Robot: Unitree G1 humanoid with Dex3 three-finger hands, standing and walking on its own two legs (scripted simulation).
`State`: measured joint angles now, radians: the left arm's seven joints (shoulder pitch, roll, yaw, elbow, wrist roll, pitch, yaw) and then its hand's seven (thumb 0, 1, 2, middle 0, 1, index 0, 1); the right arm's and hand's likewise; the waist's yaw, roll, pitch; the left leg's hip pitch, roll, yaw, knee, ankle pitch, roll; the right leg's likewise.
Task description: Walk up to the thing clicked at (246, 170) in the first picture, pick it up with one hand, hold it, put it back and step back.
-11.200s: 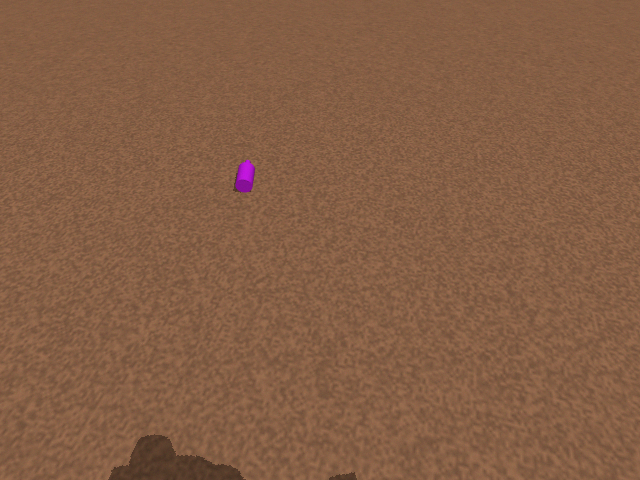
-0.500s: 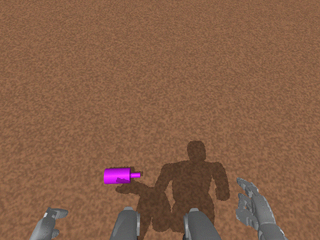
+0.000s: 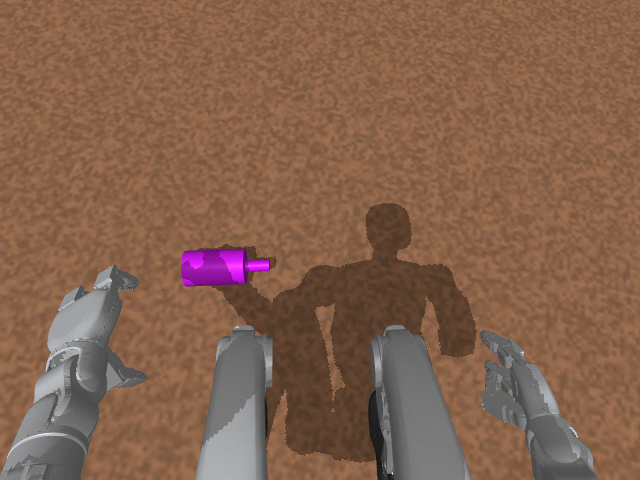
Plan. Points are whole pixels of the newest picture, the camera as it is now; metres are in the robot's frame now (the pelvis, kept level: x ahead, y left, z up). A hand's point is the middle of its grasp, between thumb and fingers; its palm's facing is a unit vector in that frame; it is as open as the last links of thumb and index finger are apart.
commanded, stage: rise first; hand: left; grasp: from above
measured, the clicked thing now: (228, 266) +0.47 +0.21 -0.46
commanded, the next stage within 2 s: none
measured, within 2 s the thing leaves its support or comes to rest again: neither
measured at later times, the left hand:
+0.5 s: hand (153, 300) +0.36 +0.29 -0.26, palm faces -0.46 -0.13 -0.88, open 14.2 cm
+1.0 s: hand (165, 283) +0.40 +0.29 -0.30, palm faces -0.43 -0.04 -0.90, open 14.1 cm
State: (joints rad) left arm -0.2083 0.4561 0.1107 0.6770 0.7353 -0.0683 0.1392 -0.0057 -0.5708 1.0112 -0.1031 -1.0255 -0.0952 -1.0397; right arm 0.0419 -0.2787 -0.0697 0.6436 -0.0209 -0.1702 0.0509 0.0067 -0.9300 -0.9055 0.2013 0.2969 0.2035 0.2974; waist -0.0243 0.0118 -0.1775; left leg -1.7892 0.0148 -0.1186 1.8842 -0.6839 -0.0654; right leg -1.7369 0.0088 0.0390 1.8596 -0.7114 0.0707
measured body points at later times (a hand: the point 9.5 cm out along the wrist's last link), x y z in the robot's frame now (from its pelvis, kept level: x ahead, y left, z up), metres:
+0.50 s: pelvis -0.04 +0.01 -0.11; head +0.17 +0.04 +0.28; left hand +0.38 +0.30 -0.21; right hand +0.04 -0.28 -0.24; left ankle +0.06 +0.14 -0.46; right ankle +0.06 -0.15 -0.46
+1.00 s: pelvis -0.03 +0.02 -0.15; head +0.18 +0.08 +0.25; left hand +0.41 +0.29 -0.25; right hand +0.06 -0.26 -0.26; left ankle +0.06 +0.14 -0.46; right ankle +0.06 -0.15 -0.46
